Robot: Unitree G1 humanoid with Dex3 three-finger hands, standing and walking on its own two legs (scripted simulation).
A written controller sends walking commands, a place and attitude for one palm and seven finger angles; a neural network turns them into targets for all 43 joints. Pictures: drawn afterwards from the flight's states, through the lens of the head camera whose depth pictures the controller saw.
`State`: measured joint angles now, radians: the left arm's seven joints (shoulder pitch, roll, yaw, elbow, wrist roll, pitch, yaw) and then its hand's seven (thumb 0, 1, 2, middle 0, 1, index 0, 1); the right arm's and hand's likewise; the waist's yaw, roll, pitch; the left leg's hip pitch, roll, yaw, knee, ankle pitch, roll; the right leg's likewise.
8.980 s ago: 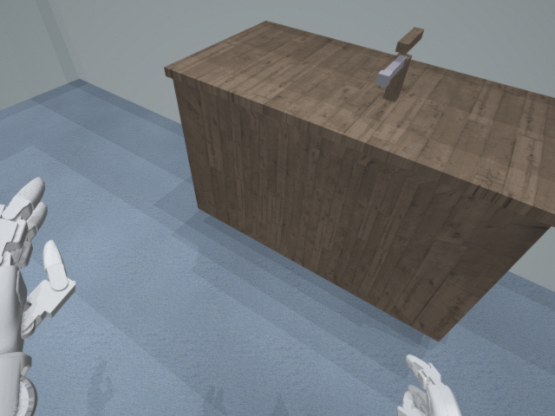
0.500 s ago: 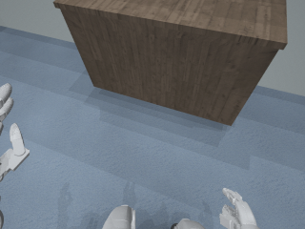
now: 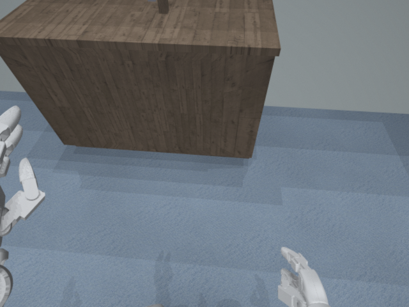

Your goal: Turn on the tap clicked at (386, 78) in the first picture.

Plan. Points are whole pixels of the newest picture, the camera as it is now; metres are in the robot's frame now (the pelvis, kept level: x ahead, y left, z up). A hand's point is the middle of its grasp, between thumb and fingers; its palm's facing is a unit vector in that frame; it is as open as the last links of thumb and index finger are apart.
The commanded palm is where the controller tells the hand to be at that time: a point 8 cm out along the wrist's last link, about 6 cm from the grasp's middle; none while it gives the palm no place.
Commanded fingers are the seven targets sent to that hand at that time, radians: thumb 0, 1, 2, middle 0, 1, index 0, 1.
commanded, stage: turn to face it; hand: left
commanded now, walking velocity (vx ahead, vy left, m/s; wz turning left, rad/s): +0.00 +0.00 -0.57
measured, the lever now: out of the picture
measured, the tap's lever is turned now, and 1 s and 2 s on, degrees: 0 0 0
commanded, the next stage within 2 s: take the last steps up to it in 0.54 s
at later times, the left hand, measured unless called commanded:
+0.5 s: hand (87, 205) +0.21 +0.17 +0.18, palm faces +0.23 -0.88 -0.41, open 7.4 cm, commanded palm +0.16 +0.22 +0.19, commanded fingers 0.00 0.90 0.90 -0.20 -0.30 -0.20 -0.30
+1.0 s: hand (101, 223) +0.19 +0.15 +0.19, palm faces +0.18 -0.89 -0.42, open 7.4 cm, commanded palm +0.15 +0.19 +0.19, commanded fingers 0.00 0.90 0.90 -0.20 -0.30 -0.20 -0.30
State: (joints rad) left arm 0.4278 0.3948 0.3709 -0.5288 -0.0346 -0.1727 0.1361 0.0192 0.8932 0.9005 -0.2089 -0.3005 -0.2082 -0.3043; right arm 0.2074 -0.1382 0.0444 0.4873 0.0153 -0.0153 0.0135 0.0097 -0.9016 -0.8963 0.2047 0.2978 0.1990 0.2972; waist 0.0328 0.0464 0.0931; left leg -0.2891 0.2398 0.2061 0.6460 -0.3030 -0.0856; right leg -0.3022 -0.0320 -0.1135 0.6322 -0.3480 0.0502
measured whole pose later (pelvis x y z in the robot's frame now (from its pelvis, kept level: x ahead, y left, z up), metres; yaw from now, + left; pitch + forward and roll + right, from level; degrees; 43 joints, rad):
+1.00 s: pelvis -0.09 -0.03 +0.01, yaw -16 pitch -1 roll -1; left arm 0.49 0.36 0.38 -0.47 -0.01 -0.23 0.17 0.02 0.89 0.90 -0.21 -0.30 -0.21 -0.31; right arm 0.27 -0.24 -0.04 0.64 0.00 -0.04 -0.08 0.01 -0.91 -0.90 0.20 0.30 0.19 0.30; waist -0.02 0.01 0.01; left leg -0.25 0.04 0.11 0.54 -0.28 0.04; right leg -0.39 -0.03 -0.09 0.86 -0.45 0.00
